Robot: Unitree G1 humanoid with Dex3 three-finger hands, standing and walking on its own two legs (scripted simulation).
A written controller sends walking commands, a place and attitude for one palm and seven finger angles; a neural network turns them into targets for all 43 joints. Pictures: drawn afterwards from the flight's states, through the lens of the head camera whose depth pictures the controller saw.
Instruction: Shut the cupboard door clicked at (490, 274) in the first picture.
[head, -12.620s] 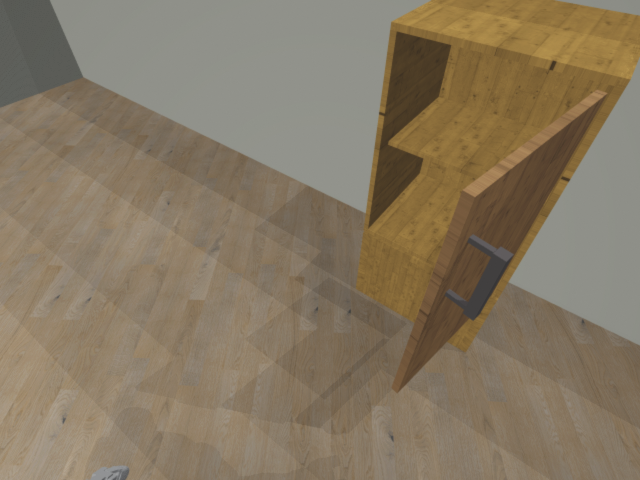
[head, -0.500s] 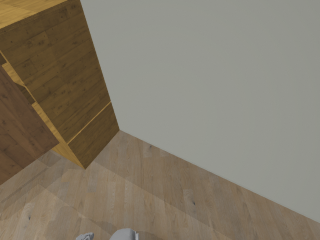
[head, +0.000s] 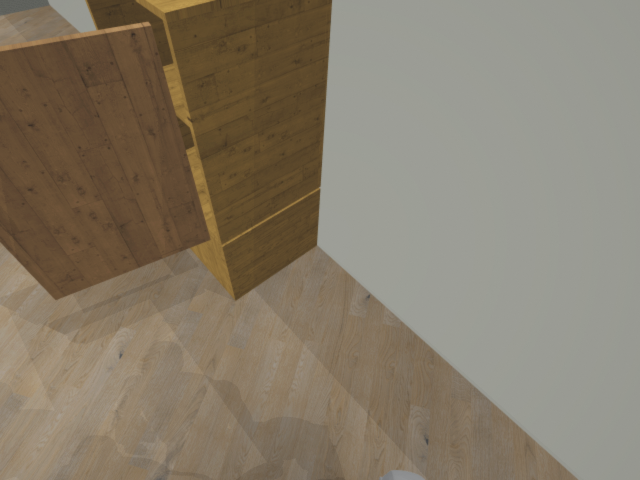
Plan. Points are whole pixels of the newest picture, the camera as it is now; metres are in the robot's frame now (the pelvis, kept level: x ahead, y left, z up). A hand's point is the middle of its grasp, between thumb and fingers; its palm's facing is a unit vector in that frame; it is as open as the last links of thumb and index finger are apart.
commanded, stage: turn to face it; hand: left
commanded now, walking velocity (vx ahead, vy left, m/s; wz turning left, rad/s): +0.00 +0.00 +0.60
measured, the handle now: out of the picture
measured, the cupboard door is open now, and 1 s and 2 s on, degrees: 79 79 79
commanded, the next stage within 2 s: take the last steps up to it in 0.84 s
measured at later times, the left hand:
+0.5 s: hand out of the picture -0.02 +0.14 -0.15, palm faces +0.31 -0.91 -0.27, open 7.4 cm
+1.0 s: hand out of the picture -0.09 +0.17 -0.16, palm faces +0.51 -0.81 -0.29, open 7.4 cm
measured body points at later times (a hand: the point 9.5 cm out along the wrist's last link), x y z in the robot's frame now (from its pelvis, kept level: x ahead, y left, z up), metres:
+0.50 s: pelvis -0.03 -0.07 +0.00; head +0.01 -0.08 +0.45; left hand -0.03 +0.19 -0.13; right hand +0.11 -0.31 -0.15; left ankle -0.09 +0.09 -0.67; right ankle +0.00 -0.17 -0.74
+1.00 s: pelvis -0.05 -0.06 +0.00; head -0.02 -0.06 +0.44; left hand -0.12 +0.21 -0.14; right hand +0.13 -0.22 -0.16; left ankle -0.11 +0.06 -0.74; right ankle +0.00 -0.16 -0.72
